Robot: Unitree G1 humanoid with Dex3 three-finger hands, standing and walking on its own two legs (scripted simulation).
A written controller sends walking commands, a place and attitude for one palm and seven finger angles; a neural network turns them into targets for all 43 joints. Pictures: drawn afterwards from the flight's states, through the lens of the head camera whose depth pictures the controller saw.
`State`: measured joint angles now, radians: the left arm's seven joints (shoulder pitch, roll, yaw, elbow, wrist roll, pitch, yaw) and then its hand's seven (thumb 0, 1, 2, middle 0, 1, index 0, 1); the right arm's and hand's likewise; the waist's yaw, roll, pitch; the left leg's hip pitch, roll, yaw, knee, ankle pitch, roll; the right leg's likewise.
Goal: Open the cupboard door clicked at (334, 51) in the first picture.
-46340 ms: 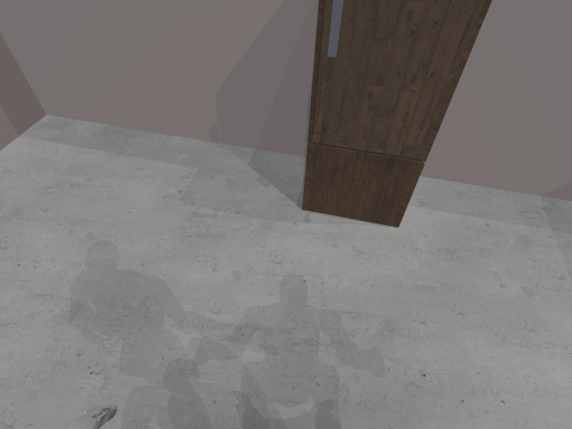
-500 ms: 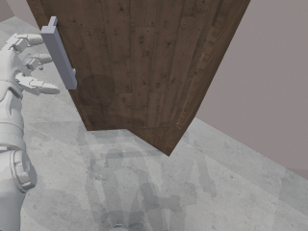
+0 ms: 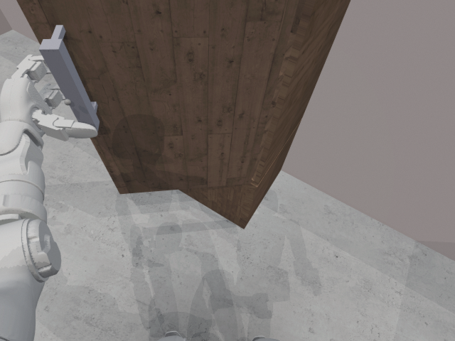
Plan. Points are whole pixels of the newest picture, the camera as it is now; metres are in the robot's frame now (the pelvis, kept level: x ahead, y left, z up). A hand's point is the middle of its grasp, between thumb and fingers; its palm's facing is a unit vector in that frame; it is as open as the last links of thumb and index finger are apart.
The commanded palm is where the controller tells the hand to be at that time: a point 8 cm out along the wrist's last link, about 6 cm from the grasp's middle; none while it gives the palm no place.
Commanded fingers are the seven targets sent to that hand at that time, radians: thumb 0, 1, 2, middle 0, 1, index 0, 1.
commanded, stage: slide the fingers in behind the handle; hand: left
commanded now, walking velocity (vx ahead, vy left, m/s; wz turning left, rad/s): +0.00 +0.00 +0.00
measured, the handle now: (76, 82) +0.54 +0.24 +0.13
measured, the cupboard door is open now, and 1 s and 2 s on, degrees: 39 39 56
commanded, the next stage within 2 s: close the thumb around the handle in 0.54 s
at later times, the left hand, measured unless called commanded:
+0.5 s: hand (73, 98) +0.49 +0.23 +0.14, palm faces +0.07 -1.00 +0.03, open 13.9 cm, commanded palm +0.46 +0.28 +0.13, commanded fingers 0.00 -0.50 0.30 -0.30 -1.20 -0.30 -1.20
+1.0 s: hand (76, 101) +0.48 +0.22 +0.14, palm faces +0.07 -1.00 +0.03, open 10.3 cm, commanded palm +0.46 +0.28 +0.13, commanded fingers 0.00 0.56 0.76 -0.38 -1.31 -0.38 -1.31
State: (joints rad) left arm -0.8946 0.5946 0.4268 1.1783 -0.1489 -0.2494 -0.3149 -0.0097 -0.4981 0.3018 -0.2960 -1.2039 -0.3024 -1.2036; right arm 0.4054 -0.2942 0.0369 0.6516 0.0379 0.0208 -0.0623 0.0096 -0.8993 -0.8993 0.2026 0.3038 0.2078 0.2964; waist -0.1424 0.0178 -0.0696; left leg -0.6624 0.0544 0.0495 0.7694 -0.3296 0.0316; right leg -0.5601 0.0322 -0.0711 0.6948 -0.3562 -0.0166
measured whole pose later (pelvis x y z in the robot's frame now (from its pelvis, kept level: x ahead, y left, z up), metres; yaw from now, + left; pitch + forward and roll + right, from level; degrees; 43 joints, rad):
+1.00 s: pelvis +0.00 +0.00 +0.00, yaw +0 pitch +12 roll -2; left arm -0.88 0.52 0.38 1.14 -0.15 -0.25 -0.26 0.00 0.05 0.54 -0.33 -1.26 -0.34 -1.26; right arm 0.38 -0.28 0.03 0.65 0.04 0.02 -0.05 0.01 -0.90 -0.90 0.20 0.30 0.21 0.30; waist -0.13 0.02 -0.08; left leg -0.64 0.04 0.05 0.77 -0.34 0.04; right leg -0.54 0.02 -0.07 0.70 -0.37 -0.01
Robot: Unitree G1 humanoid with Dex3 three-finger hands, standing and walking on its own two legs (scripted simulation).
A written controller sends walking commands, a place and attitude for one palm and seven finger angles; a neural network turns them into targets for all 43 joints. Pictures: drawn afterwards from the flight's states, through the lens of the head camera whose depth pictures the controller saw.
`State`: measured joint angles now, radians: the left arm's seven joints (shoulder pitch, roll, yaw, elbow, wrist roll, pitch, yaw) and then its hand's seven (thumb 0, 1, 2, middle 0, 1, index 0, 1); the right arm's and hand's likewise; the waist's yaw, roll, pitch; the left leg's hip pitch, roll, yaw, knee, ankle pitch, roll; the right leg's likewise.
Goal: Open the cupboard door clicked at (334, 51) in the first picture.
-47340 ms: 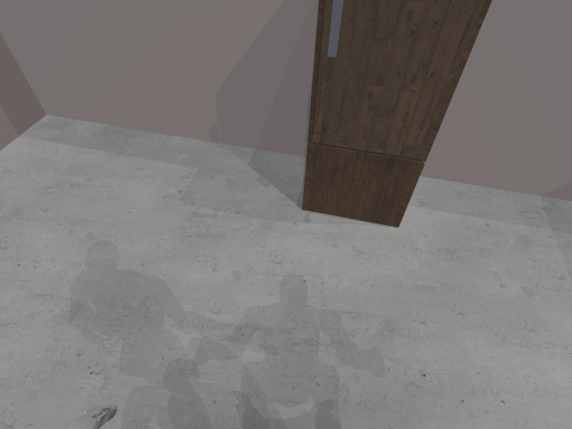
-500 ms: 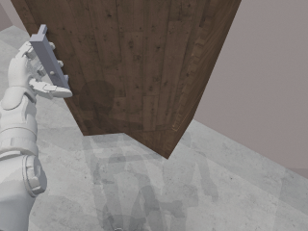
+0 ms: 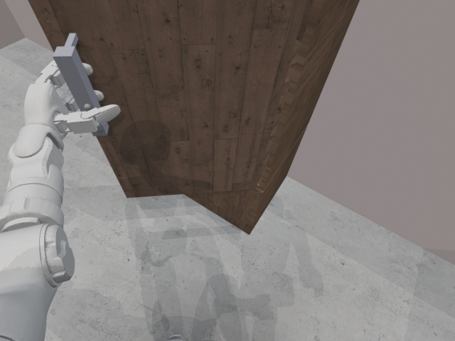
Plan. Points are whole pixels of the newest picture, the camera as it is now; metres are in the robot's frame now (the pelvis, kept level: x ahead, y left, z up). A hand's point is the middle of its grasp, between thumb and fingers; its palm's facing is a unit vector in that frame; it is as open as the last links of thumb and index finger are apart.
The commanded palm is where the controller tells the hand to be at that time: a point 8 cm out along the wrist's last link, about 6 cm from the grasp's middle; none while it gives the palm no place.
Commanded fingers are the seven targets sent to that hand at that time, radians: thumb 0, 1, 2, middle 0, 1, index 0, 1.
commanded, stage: close the thumb around the handle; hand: left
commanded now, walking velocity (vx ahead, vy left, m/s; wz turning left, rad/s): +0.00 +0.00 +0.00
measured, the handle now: (87, 88) +0.53 +0.23 +0.13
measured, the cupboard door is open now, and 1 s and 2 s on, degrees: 39 56 79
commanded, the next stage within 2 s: pull the door open along its arc in 0.34 s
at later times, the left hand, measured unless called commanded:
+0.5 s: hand (94, 99) +0.50 +0.21 +0.14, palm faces +0.07 -1.00 +0.02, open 6.0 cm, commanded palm +0.46 +0.26 +0.13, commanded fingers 0.00 0.90 0.90 -0.40 -1.35 -0.40 -1.35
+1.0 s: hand (103, 154) +0.38 +0.17 +0.14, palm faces +0.14 -0.98 +0.11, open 6.6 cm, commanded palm +0.31 +0.23 +0.13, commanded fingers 0.00 0.90 0.90 -0.40 -1.35 -0.40 -1.35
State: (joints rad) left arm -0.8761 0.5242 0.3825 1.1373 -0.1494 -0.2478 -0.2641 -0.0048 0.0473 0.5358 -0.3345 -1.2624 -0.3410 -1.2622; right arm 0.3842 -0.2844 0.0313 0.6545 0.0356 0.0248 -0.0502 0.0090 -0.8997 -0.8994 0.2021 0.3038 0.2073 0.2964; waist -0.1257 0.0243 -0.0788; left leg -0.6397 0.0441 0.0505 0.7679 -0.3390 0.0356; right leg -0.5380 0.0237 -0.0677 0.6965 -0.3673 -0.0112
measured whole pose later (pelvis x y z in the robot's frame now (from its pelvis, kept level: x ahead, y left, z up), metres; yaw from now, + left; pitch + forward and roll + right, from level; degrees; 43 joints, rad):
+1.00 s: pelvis +0.02 +0.00 +0.01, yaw -2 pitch +6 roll -1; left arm -0.18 0.19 0.25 0.24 -0.27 -0.06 -0.04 0.02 0.63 0.70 -0.33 -1.35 -0.33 -1.30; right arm 0.29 -0.25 0.00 0.56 0.06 0.00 0.00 0.01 -0.90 -0.90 0.20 0.30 0.20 0.30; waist -0.02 0.05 -0.12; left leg -0.43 0.04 0.09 0.66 -0.34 0.03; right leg -0.35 0.02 -0.02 0.61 -0.37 -0.01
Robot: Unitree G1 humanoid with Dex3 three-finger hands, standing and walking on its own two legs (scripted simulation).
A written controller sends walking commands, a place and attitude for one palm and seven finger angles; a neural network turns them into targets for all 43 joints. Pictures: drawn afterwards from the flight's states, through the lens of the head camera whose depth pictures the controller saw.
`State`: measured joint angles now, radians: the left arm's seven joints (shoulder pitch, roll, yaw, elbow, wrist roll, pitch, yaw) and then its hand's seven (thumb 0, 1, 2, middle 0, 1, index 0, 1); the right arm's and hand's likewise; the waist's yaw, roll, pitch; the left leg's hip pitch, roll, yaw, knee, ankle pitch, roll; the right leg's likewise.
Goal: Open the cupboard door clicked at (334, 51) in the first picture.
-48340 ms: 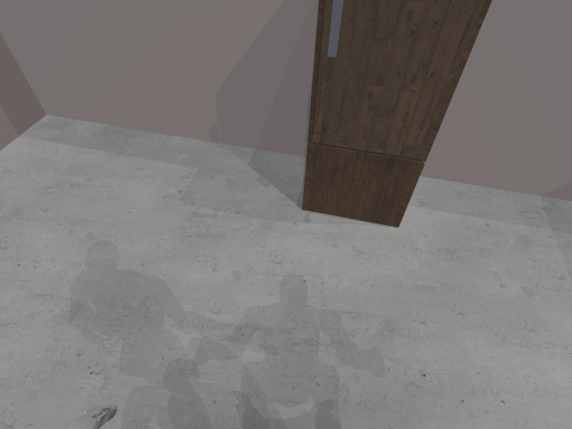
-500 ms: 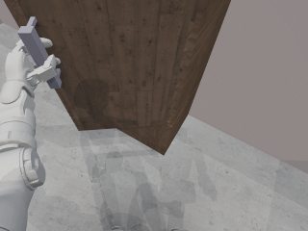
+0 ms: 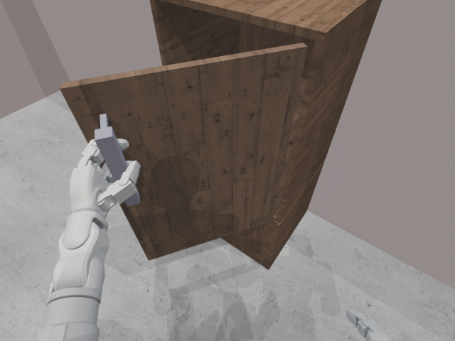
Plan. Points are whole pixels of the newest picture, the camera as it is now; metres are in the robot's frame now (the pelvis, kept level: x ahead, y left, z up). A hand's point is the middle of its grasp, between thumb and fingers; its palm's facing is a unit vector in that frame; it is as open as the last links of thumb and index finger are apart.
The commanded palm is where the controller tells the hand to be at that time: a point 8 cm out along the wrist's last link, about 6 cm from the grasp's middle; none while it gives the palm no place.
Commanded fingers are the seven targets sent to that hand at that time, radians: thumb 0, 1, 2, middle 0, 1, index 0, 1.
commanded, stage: pull the door open along its arc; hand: left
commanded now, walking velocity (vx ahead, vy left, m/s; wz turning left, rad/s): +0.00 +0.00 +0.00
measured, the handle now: (119, 161) +0.40 +0.22 +0.12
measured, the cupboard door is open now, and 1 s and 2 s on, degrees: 56 79 85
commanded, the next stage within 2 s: open thumb and fingers to let go in 0.54 s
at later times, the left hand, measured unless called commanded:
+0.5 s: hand (184, 243) +0.24 +0.07 +0.13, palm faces +0.48 -0.88 +0.02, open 6.7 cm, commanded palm +0.19 +0.12 +0.12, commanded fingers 0.00 0.90 0.90 -0.40 -1.35 -0.40 -1.35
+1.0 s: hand (183, 234) +0.25 +0.08 +0.12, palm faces +0.46 -0.89 +0.04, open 9.3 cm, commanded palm +0.20 +0.11 +0.12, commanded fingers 0.00 -0.43 0.33 -0.31 -1.21 -0.31 -1.21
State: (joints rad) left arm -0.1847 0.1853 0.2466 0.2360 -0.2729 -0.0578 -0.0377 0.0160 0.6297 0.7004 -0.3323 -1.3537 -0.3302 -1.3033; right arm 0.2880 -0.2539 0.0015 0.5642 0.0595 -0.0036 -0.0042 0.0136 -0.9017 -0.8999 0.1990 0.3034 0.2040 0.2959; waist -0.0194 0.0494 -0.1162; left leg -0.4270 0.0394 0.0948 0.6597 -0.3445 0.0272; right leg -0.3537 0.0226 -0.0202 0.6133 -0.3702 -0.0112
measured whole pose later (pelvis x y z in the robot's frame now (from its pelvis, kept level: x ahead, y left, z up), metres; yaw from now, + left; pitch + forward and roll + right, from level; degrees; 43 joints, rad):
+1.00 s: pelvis -0.02 -0.04 +0.01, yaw +4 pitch -3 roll +0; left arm 0.12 -0.08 -0.15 -0.12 -0.03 0.07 0.48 0.01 0.19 0.60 -0.34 -1.28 -0.35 -1.28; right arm 0.14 -0.20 0.02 0.63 -0.03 0.05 -0.03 0.02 -0.90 -0.90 0.20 0.30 0.20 0.30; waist 0.03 0.07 -0.01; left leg -0.23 0.03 0.00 0.55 -0.25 -0.02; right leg -0.15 0.03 -0.10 0.54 -0.34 -0.07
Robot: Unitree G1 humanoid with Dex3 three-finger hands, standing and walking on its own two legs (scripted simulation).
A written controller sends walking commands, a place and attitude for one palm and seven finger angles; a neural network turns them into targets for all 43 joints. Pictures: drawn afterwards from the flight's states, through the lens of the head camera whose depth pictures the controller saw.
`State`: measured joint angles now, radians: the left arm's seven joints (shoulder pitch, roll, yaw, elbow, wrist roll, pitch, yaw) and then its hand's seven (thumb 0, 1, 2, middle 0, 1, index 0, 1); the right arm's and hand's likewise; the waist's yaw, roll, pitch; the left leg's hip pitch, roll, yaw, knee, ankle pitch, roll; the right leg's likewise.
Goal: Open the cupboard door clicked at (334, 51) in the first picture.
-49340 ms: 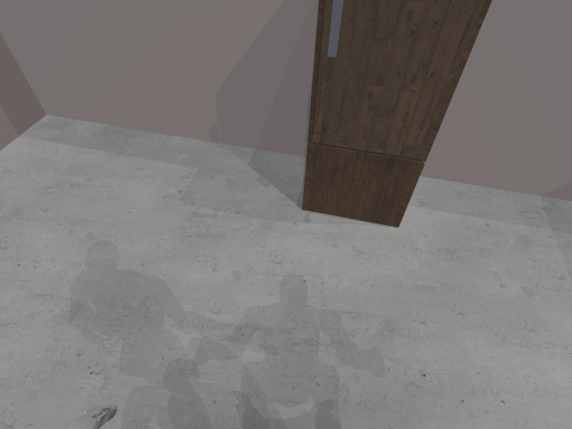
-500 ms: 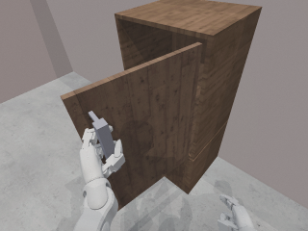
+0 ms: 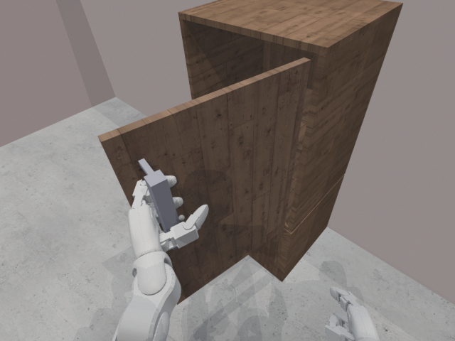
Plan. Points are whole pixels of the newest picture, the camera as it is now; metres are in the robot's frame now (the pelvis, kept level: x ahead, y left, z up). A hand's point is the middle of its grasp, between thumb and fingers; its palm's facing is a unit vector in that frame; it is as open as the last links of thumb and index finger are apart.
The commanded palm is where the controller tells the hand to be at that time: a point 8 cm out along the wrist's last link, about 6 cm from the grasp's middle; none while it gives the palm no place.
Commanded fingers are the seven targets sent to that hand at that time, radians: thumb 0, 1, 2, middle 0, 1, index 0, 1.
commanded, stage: open thumb and fingers to let go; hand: left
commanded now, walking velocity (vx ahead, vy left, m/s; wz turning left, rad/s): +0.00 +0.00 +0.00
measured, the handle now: (161, 205) +0.31 +0.14 +0.11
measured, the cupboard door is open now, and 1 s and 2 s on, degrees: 79 85 79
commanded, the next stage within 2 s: slide the hand sideways off the handle in 0.46 s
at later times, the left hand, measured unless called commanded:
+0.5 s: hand (177, 219) +0.28 +0.11 +0.11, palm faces +0.32 -0.95 +0.01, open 14.5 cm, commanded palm +0.23 +0.14 +0.11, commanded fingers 0.00 -0.50 0.30 -0.15 -0.30 -0.15 -0.30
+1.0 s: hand (186, 248) +0.23 +0.08 +0.11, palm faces -0.09 -1.00 +0.02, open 16.1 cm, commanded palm +0.20 +0.15 +0.11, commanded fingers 0.00 -0.50 0.30 -0.15 -0.30 -0.15 -0.30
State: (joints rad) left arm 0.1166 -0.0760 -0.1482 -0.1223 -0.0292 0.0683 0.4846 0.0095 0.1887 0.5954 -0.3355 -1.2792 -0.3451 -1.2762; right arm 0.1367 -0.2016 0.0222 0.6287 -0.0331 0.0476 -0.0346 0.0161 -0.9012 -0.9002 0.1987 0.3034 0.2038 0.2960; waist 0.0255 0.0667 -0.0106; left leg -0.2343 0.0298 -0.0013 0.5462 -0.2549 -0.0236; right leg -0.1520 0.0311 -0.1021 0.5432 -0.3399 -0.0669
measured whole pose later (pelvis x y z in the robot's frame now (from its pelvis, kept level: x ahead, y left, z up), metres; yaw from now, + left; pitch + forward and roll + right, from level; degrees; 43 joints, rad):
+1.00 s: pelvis -0.03 +0.04 +0.00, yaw -2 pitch -5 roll +0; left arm 0.16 0.05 -0.24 -0.18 -0.08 0.07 0.14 -0.01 -0.50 0.30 -0.19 -0.35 -0.20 -0.34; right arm 0.18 -0.19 0.07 0.54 0.01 0.05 -0.01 0.02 -0.90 -0.90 0.20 0.30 0.20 0.30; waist 0.01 0.04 -0.01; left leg -0.26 0.01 0.05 0.59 -0.25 0.02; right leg -0.20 0.00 -0.06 0.60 -0.32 -0.03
